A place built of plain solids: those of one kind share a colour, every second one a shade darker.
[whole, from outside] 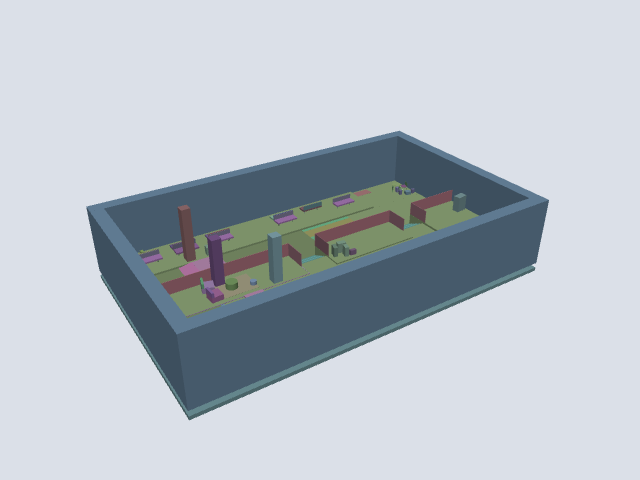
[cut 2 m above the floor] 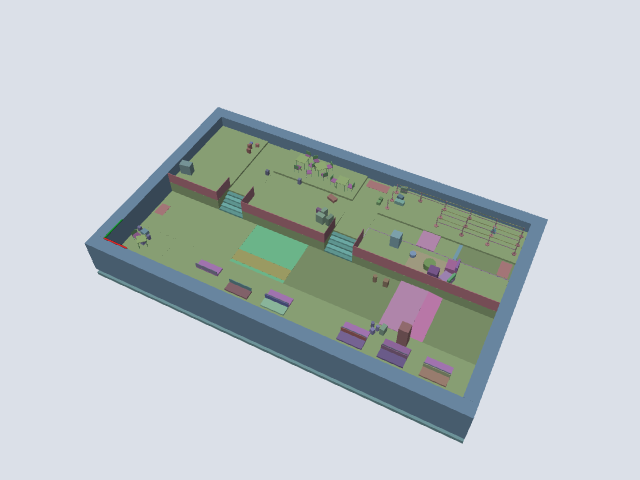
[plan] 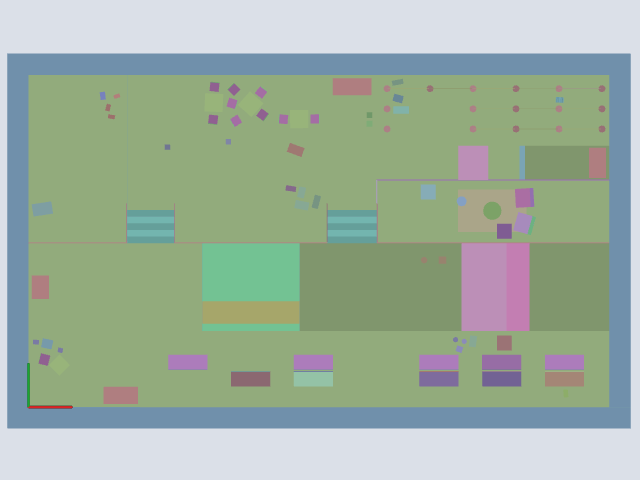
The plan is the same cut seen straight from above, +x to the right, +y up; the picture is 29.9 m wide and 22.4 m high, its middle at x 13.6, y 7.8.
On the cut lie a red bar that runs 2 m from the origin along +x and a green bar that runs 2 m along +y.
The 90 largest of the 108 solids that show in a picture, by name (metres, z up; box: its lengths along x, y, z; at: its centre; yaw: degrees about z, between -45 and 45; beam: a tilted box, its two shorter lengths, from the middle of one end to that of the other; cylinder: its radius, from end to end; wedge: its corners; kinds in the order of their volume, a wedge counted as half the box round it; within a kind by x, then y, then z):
{
 "wall_1": {"box": [1.0, 15.5, 5.5], "at": [-0.5, 7.75, 1.75]},
 "wall_2": {"box": [29.1, 1.0, 5.5], "at": [13.55, -0.5, 1.75]},
 "wall_3": {"box": [29.1, 1.0, 5.5], "at": [13.55, 16.0, 1.75]},
 "wall_4": {"box": [1.0, 15.5, 5.5], "at": [27.6, 7.75, 1.75]},
 "floor_1": {"box": [3.4, 3.55, 1.0], "at": [1.7, 1.77, -0.5]},
 "floor_2": {"box": [4.6, 7.85, 1.16], "at": [2.3, 11.57, 0.45]},
 "floor_3": {"box": [8.1, 4.1, 1.0], "at": [4.05, 5.6, -0.5]},
 "floor_4": {"box": [1.8, 3.55, 1.0], "at": [4.3, 1.77, -0.5]},
 "floor_5": {"box": [2.2, 6.3, 1.0], "at": [5.7, 12.35, 0.37]},
 "floor_6": {"box": [7.15, 3.0, 1.1], "at": [10.38, 9.15, 0.42]},
 "floor_7": {"box": [7.15, 1.9, 1.0], "at": [10.38, 11.6, 0.37]},
 "floor_8": {"box": [7.15, 2.95, 1.18], "at": [10.38, 14.03, 0.46]},
 "floor_9": {"box": [2.3, 6.3, 1.0], "at": [15.1, 12.35, 0.37]},
 "floor_10": {"box": [21.9, 3.55, 1.15], "at": [16.15, 1.77, -0.42]},
 "floor_11": {"box": [6.66, 1.6, 1.0], "at": [19.58, 11.4, 0.37]},
 "floor_12": {"box": [14.45, 4.1, 1.0], "at": [19.88, 5.6, -0.5]},
 "floor_13": {"box": [10.85, 2.95, 1.01], "at": [21.68, 9.12, 0.37]},
 "floor_14": {"box": [10.85, 3.3, 1.16], "at": [21.68, 13.85, 0.45]},
 "floor_15": {"box": [3.93, 1.6, 1.0], "at": [25.14, 11.4, 0.37]},
 "floor_base_1": {"box": [29.1, 17.5, 0.3], "at": [13.55, 7.75, -1.57]},
 "floor_base_2": {"box": [27.1, 7.75, 0.3], "at": [13.55, 11.62, -0.7]},
 "floor_trav_1": {"box": [4.55, 0.34, 1.0], "at": [10.38, 3.72, -0.5]},
 "floor_trav_2": {"box": [4.55, 2.71, 1.0], "at": [10.38, 6.29, -0.5]},
 "floor_trav_cover_1": {"box": [4.55, 1.05, 0.9], "at": [10.38, 4.42, -0.45]},
 "step_tread_1": {"box": [2.2, 0.31, 0.28], "at": [5.7, 7.8, 0.01]},
 "step_tread_2": {"box": [2.2, 0.31, 0.42], "at": [5.7, 8.12, 0.08]},
 "step_tread_3": {"box": [2.2, 0.31, 0.56], "at": [5.7, 8.43, 0.15]},
 "step_tread_4": {"box": [2.2, 0.31, 0.71], "at": [5.7, 8.73, 0.23]},
 "step_tread_5": {"box": [2.2, 0.31, 0.85], "at": [5.7, 9.04, 0.3]},
 "step_tread_6": {"box": [2.3, 0.31, 0.28], "at": [15.1, 7.8, 0.01]},
 "step_tread_7": {"box": [2.3, 0.31, 0.42], "at": [15.1, 8.12, 0.08]},
 "step_tread_8": {"box": [2.3, 0.31, 0.56], "at": [15.1, 8.43, 0.15]},
 "step_tread_9": {"box": [2.3, 0.31, 0.71], "at": [15.1, 8.73, 0.23]},
 "step_tread_10": {"box": [2.3, 0.31, 0.85], "at": [15.1, 9.04, 0.3]},
 "step_hump_1": {"box": [1.4, 1.6, 0.15], "at": [20.75, 11.4, 0.9]},
 "step_hump_2": {"box": [2.1, 4.1, 0.23], "at": [21.25, 5.6, 0.07]},
 "column_a0a_1": {"box": [0.7, 0.7, 4.35], "at": [22.2, 2.99, 2.33]},
 "column_a0b_1": {"box": [0.7, 0.7, 3.62], "at": [22.2, 8.21, 2.69]},
 "column_aneea_1": {"box": [0.7, 0.7, 3.62], "at": [18.66, 10.04, 2.69]},
 "rail_rim_1": {"box": [4.6, 0.04, 1.05], "at": [2.3, 7.67, 1.55]},
 "rail_rim_2": {"box": [7.15, 0.04, 1.05], "at": [10.38, 7.67, 1.5]},
 "rail_rim_3": {"box": [10.85, 0.04, 1.05], "at": [21.68, 7.67, 1.4]},
 "seat_1": {"box": [1.83, 0.71, 0.14], "at": [7.43, 2.09, 0.54]},
 "seat_2": {"box": [1.83, 0.71, 0.14], "at": [13.29, 2.09, 0.54]},
 "seat_3": {"box": [1.83, 0.71, 0.14], "at": [19.15, 2.09, 0.54]},
 "seat_4": {"box": [1.83, 0.71, 0.14], "at": [22.08, 2.09, 0.54]},
 "seat_5": {"box": [1.83, 0.71, 0.14], "at": [25.01, 2.09, 0.54]},
 "trolley_1": {"box": [0.93, 0.58, 1.31], "at": [0.65, 9.25, 1.69], "yaw": 8.6},
 "suitcase_1": {"box": [0.32, 0.51, 0.77], "at": [12.74, 10.02, 1.35], "yaw": -12.8},
 "suitcase_2": {"box": [0.65, 0.39, 0.8], "at": [12.75, 9.42, 1.37], "yaw": -10.7},
 "suitcase_3": {"box": [0.3, 0.62, 0.76], "at": [13.43, 9.58, 1.35], "yaw": -14.7},
 "suitcase_4": {"box": [0.53, 0.24, 0.57], "at": [17.23, 15.16, 1.31], "yaw": 10.9},
 "suitcase_5": {"box": [0.33, 0.53, 0.68], "at": [20.74, 3.07, 0.49], "yaw": -7.2},
 "ramp_hump_ramp_1": {"wedge": [[22.3, 3.55, -0.05], [22.3, 3.55, 0.18], [22.3, 7.65, -0.05], [22.3, 7.65, 0.18], [23.38, 3.55, -0.05], [23.38, 3.55, 0.0], [23.38, 7.65, -0.05], [23.38, 7.65, 0.0]]},
 "low_rug_1": {"box": [3.2, 1.99, 0.06], "at": [21.64, 9.16, 0.86], "yaw": -0.1},
 "floor_gap_cover_1": {"box": [0.26, 1.6, 0.75], "at": [23.04, 11.4, 0.49]},
 "arm0a_seat_1": {"box": [0.86, 0.88, 0.41], "at": [23.15, 8.56, 1.1], "yaw": -15.9},
 "arm0b_seat_1": {"box": [0.86, 0.88, 0.41], "at": [23.15, 9.77, 1.1], "yaw": 3.2},
 "rail_1": {"box": [0.04, 1.81, 1.05], "at": [4.58, 8.6, 1.55]},
 "rail_2": {"box": [0.04, 1.81, 1.05], "at": [6.82, 8.6, 1.5]},
 "rail_3": {"box": [0.04, 1.81, 1.05], "at": [13.93, 8.6, 1.5]},
 "rail_4": {"box": [0.04, 1.81, 1.05], "at": [16.27, 8.6, 1.4]},
 "low_mat_1": {"box": [0.8, 1.1, 0.06], "at": [0.55, 5.6, -0.02]},
 "low_mat_2": {"box": [1.62, 0.8, 0.06], "at": [4.3, 0.55, -0.02]},
 "low_mat_3": {"box": [1.8, 0.8, 0.06], "at": [15.1, 14.95, 0.85]},
 "low_mat_4": {"box": [0.8, 1.42, 0.06], "at": [26.55, 11.4, 0.85]},
 "low_1": {"cylinder": 0.42, "from": [21.64, 9.16, 0.89], "to": [21.64, 9.16, 1.36]},
 "sr01a_seat_1": {"box": [1.83, 0.71, 0.14], "at": [10.36, 1.32, 0.54]},
 "sr02a_seat_1": {"box": [1.83, 0.71, 0.14], "at": [13.29, 1.32, 0.54]},
 "sr04a_seat_1": {"box": [1.83, 0.71, 0.14], "at": [19.15, 1.32, 0.54]},
 "sr05a_seat_1": {"box": [1.83, 0.71, 0.14], "at": [22.08, 1.32, 0.54]},
 "sr06a_seat_1": {"box": [1.83, 0.71, 0.14], "at": [25.01, 1.32, 0.54]},
 "back_1": {"box": [1.83, 0.04, 0.38], "at": [7.43, 1.75, 0.8]},
 "back_2": {"box": [1.83, 0.04, 0.38], "at": [13.29, 1.75, 0.8]},
 "back_3": {"box": [1.83, 0.04, 0.38], "at": [19.15, 1.75, 0.8]},
 "back_4": {"box": [1.83, 0.04, 0.38], "at": [22.08, 1.75, 0.8]},
 "carton_1": {"box": [0.5, 0.43, 0.29], "at": [0.87, 2.96, 0.14], "yaw": -11.8},
 "carton_2": {"box": [0.46, 0.35, 0.29], "at": [17.25, 14.4, 1.18], "yaw": -15.4},
 "inway_suitcase_lying_1": {"box": [0.73, 0.44, 0.29], "at": [12.47, 12.0, 0.96], "yaw": -20.1},
 "duffel_1": {"box": [0.73, 0.36, 0.31], "at": [17.39, 13.87, 1.19], "yaw": 0.1},
 "edge_bin_1": {"box": [0.35, 0.35, 0.63], "at": [19.32, 6.86, 0.32]},
 "arm0a_back_1": {"box": [0.17, 0.88, 0.36], "at": [23.48, 8.47, 1.48], "yaw": -15.9},
 "arm0b_back_1": {"box": [0.17, 0.88, 0.36], "at": [23.49, 9.79, 1.48], "yaw": 3.2},
 "bag_1": {"box": [0.48, 0.25, 0.4], "at": [12.24, 10.2, 1.17], "yaw": -8.7},
 "pouf_1": {"cylinder": 0.23, "from": [20.21, 9.61, 0.89], "to": [20.21, 9.61, 1.16]},
 "sr01a_back_1": {"box": [1.83, 0.04, 0.38], "at": [10.36, 1.66, 0.8]},
 "sr02a_back_1": {"box": [1.83, 0.04, 0.38], "at": [13.29, 1.66, 0.8]},
 "sr04a_back_1": {"box": [1.83, 0.04, 0.38], "at": [19.15, 1.66, 0.8]},
 "sr05a_back_1": {"box": [1.83, 0.04, 0.38], "at": [22.08, 1.66, 0.8]},
 "sr06a_back_1": {"box": [1.83, 0.04, 0.38], "at": [25.01, 1.66, 0.8]}
}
